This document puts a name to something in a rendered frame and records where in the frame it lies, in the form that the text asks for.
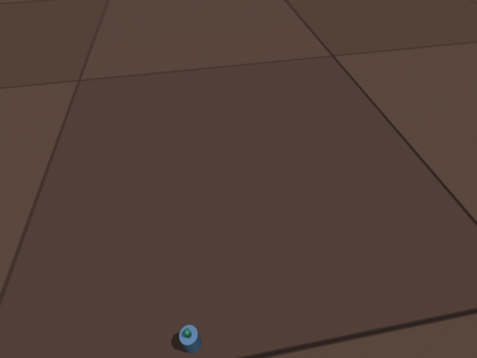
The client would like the bottle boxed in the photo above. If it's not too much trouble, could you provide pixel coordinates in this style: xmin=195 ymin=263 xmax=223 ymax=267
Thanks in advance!
xmin=179 ymin=325 xmax=202 ymax=354

